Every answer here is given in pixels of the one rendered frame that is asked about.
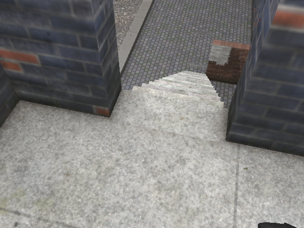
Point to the stairs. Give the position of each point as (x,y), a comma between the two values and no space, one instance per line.
(187,86)

